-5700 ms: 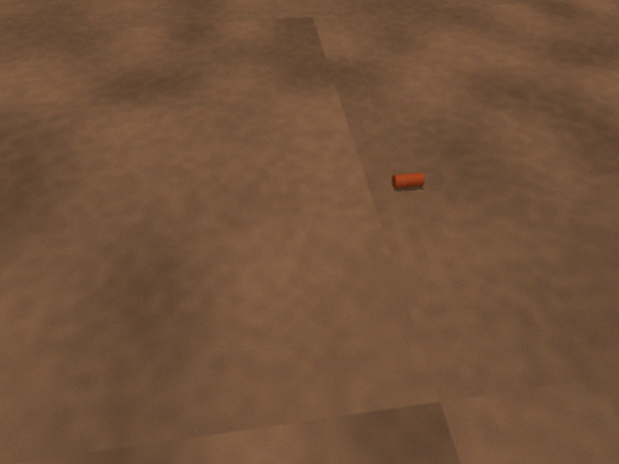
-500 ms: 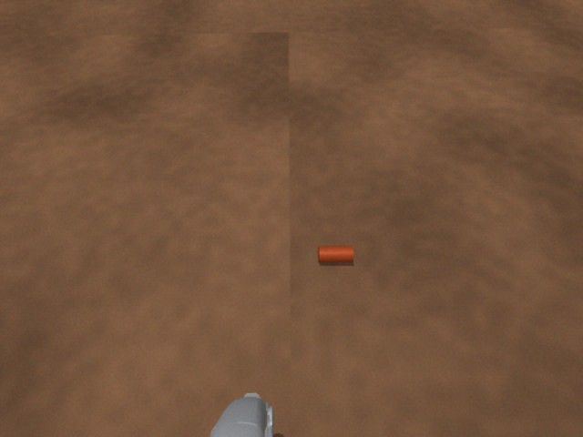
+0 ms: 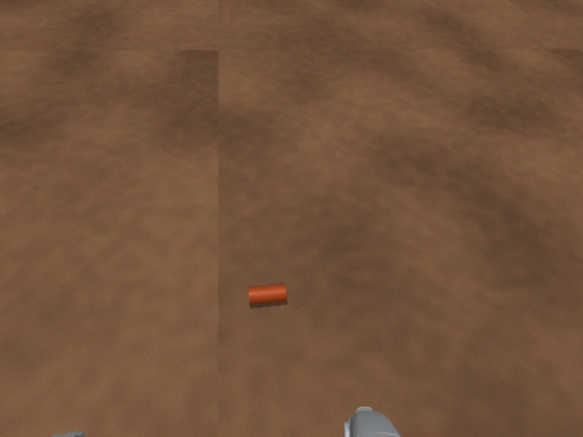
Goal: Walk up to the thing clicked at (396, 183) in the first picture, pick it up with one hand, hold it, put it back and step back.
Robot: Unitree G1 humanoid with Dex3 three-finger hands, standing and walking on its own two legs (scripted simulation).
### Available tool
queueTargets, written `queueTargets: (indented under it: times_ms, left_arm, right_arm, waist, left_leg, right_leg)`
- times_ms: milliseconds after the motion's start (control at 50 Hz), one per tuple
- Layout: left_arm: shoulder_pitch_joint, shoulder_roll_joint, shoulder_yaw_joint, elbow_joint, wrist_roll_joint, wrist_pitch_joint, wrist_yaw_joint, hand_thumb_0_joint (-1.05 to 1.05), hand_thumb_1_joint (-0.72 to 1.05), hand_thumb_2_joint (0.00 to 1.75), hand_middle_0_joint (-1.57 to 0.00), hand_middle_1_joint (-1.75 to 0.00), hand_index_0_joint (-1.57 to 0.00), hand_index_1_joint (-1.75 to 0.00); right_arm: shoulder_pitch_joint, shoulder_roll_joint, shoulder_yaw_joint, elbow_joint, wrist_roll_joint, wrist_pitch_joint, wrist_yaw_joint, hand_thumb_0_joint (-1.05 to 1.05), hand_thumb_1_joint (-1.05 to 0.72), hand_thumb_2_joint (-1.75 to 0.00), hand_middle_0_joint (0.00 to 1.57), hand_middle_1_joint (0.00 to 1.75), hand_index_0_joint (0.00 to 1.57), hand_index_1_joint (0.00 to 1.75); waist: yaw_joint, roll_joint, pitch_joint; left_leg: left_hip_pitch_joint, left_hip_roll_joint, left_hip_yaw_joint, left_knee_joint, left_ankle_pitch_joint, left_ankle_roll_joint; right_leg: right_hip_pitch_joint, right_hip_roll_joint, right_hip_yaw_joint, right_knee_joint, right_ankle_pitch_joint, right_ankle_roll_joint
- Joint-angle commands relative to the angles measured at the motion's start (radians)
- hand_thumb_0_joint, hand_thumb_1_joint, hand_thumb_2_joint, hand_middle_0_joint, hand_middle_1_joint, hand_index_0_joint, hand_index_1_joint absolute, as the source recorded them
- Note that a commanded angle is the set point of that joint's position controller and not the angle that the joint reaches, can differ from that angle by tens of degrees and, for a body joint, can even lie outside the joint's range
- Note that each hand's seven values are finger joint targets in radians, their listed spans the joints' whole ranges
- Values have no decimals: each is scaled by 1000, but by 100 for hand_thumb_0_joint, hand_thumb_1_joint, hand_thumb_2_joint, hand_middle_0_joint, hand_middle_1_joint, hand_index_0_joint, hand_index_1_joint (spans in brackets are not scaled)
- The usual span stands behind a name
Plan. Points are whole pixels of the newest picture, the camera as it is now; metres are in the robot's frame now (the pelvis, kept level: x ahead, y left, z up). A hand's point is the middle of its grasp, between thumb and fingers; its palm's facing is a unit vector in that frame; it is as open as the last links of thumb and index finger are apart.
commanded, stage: walk up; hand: left
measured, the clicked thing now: (267, 293) +0.70 +0.06 -0.73
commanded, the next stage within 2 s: none
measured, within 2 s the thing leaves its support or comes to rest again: neither
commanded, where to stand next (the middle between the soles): +0.36 -0.24 m, yaw +7 degrees
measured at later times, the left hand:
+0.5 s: hand out of the picture +0.15 +0.14 -0.17, palm faces +0.05 -0.95 -0.30, open 7.4 cm
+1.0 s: hand (292, 350) +0.27 +0.01 -0.13, palm faces +0.06 -0.90 -0.44, open 7.4 cm
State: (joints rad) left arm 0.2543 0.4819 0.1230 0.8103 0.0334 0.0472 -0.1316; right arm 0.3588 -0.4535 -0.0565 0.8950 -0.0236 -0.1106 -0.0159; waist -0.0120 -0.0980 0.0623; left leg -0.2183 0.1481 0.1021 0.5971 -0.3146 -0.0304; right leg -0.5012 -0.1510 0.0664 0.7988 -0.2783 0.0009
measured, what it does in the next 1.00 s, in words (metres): steps to the right: right foot, then left foot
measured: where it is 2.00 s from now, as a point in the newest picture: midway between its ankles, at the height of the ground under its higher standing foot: (368, 422)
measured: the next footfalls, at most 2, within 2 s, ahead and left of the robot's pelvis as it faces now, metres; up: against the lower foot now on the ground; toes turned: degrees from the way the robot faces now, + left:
right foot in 0.06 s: +0.14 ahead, -0.21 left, +0.00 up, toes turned -4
left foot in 0.46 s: +0.27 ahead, -0.03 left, +0.00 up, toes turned +9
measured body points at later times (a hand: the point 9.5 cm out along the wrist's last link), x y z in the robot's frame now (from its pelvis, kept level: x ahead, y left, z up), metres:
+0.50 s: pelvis +0.15 -0.13 -0.01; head +0.17 -0.09 +0.43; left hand +0.15 +0.19 -0.15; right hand +0.25 -0.45 -0.10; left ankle +0.24 -0.03 -0.73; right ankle +0.11 -0.21 -0.71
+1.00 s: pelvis +0.25 -0.28 -0.01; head +0.27 -0.31 +0.44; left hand +0.27 +0.06 -0.10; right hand +0.33 -0.62 -0.13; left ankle +0.26 -0.12 -0.67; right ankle +0.30 -0.40 -0.72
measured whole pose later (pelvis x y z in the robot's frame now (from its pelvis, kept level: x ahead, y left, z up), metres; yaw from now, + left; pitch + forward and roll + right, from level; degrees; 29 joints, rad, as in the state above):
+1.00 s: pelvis +0.25 -0.28 -0.01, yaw +4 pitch -3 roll +1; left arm 0.30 0.39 0.06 0.89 0.03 -0.02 -0.03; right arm 0.29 -0.48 -0.06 0.95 0.00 -0.02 -0.02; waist 0.03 0.06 0.07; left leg -0.47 0.03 -0.05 1.06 -0.46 0.03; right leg -0.35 -0.06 -0.05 0.71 -0.32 0.01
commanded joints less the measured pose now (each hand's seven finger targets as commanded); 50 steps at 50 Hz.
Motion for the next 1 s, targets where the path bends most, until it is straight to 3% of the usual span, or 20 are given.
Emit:
queueTargets:
  times_ms: [0,40,80,100,180,320,400,420,440,460,480,540,580,760,820,840,860,880,900,980]
  left_arm:
    - [54,150,52,-28,-3,-24,2,0,90,90,-20,-30,-20,-30]
    - [176,196,75,22,8,-40,20,0,90,90,-20,-30,-20,-30]
    - [205,328,96,-10,20,-64,49,0,90,90,-20,-30,-20,-30]
    - [137,354,92,-31,6,-65,55,0,90,90,-20,-30,-20,-30]
    - [33,229,51,-52,-8,-76,76,0,90,90,-20,-30,-20,-30]
    - [64,182,21,-102,1,-89,80,0,90,90,-20,-30,-20,-30]
    - [-1,148,-3,-148,-9,-71,72,0,90,90,-20,-30,-20,-30]
    - [17,104,-17,-157,-10,-71,71,0,90,90,-20,-30,-20,-30]
    - [83,47,-28,-158,-8,-68,68,0,90,90,-20,-30,-20,-30]
    - [117,132,-4,-127,-4,-43,75,0,90,90,-20,-30,-20,-30]
    - [140,209,15,-113,4,-28,75,0,90,90,-20,-30,-20,-30]
    - [141,200,29,-73,8,-21,65,0,90,90,-20,-30,-20,-30]
    - [147,182,34,-58,7,-20,54,0,90,90,-20,-30,-20,-30]
    - [98,128,25,-8,-17,-32,36,0,90,90,-20,-30,-20,-30]
    - [243,148,36,76,-13,-65,76,0,90,90,-20,-30,-20,-30]
    - [287,205,49,85,1,-76,92,0,90,90,-20,-30,-20,-30]
    - [203,243,38,43,15,-86,113,0,90,90,-20,-30,-20,-30]
    - [91,295,40,5,9,-84,117,0,90,90,-20,-30,-20,-30]
    - [18,319,43,-12,-4,-81,118,0,90,90,-20,-30,-20,-30]
    - [23,211,5,30,-19,-114,139,0,90,90,-20,-30,-20,-30]
  right_arm:
    - [-109,-345,-103,-75,2,-7,-25,0,-90,-90,20,30,20,30]
    - [-57,-259,-77,-56,-3,13,-30,0,-90,-90,20,30,20,30]
    - [-41,-139,-25,-96,25,19,-34,0,-90,-90,20,30,20,30]
    - [-75,-218,-53,-90,18,22,-47,0,-90,-90,20,30,20,30]
    - [33,-225,-49,9,40,10,-27,0,-90,-90,20,30,20,30]
    - [-20,-172,-40,-36,22,2,-8,0,-90,-90,20,30,20,30]
    - [153,-172,-59,6,20,-12,-26,0,-90,-90,20,30,20,30]
    - [218,-236,-82,18,11,-13,-38,0,-90,-90,20,30,20,30]
    - [229,-321,-107,-3,-3,-12,-49,0,-90,-90,20,30,20,30]
    - [168,-330,-109,-49,8,-9,-61,0,-90,-90,20,30,20,30]
    - [116,-347,-115,-70,32,-5,-60,0,-90,-90,20,30,20,30]
    - [-18,-265,-83,-83,24,-7,-52,0,-90,-90,20,30,20,30]
    - [-24,-262,-79,-75,19,-13,-39,0,-90,-90,20,30,20,30]
    - [-116,-311,-91,-92,-5,7,-1,0,-90,-90,20,30,20,30]
    - [-114,-209,-60,-91,-11,46,3,0,-90,-90,20,30,20,30]
    - [-81,-121,-34,-92,-9,55,2,0,-90,-90,20,30,20,30]
    - [-61,-46,1,-99,13,61,-8,0,-90,-90,20,30,20,30]
    - [-63,-151,-30,-92,19,64,-19,0,-90,-90,20,30,20,30]
    - [-51,-204,-46,-73,18,60,-26,0,-90,-90,20,30,20,30]
    - [10,-164,-30,12,34,72,-13,0,-90,-90,20,30,20,30]
  waist:
    - [68,265,-32]
    - [123,31,-107]
    - [157,-336,-31]
    - [131,-247,7]
    - [49,-148,23]
    - [77,-64,-21]
    - [-42,54,-116]
    - [-79,187,-147]
    - [-63,354,-176]
    - [-34,194,-146]
    - [-31,150,-105]
    - [35,124,29]
    - [35,197,61]
    - [40,385,18]
    - [106,125,-72]
    - [135,-118,-56]
    - [106,-250,13]
    - [72,-140,46]
    - [44,-148,63]
    - [22,-110,-12]
  left_leg:
    - [-212,123,-106,-191,-268,176]
    - [-257,49,-23,172,-217,140]
    - [-631,-166,-24,621,-260,68]
    - [-594,-96,-111,672,-251,69]
    - [-455,-45,-133,521,-94,75]
    - [-309,-88,-35,198,-21,61]
    - [148,-140,0,-68,222,80]
    - [287,-62,-137,-122,150,114]
    - [426,192,-574,-198,4,216]
    - [315,315,-773,-291,-217,279]
    - [231,357,-803,-339,-368,333]
    - [-38,209,-492,-351,-288,236]
    - [-133,161,-363,-332,-241,229]
    - [-267,88,-181,-278,-334,203]
    - [-345,-23,-70,121,-304,154]
    - [-414,-102,9,398,-304,122]
    - [-513,-184,-108,531,-265,65]
    - [-485,-147,-192,544,-211,53]
    - [-461,-97,-197,542,-216,58]
    - [-340,-109,-211,440,-109,61]
  right_leg:
    - [241,56,-139,-120,9,-12]
    - [417,107,-137,-215,-93,-24]
    - [464,-165,455,-568,-363,-140]
    - [383,-231,547,-606,-342,-214]
    - [306,-95,185,-442,-35,-201]
    - [318,-117,99,-424,199,-238]
    - [130,-35,-40,-163,282,-160]
    - [13,35,-95,43,204,-111]
    - [-229,147,-115,244,-198,-53]
    - [-244,128,-6,361,-247,-27]
    - [-231,89,38,430,-248,-27]
    - [-129,52,71,358,-151,-21]
    - [-82,34,31,304,-90,-5]
    - [155,57,-117,-31,-33,4]
    - [422,144,-162,-227,-47,15]
    - [417,53,-8,-371,-218,0]
    - [282,-159,404,-559,-307,-60]
    - [209,-248,495,-607,-343,-162]
    - [164,-266,501,-595,-351,-228]
    - [250,-130,160,-381,198,-169]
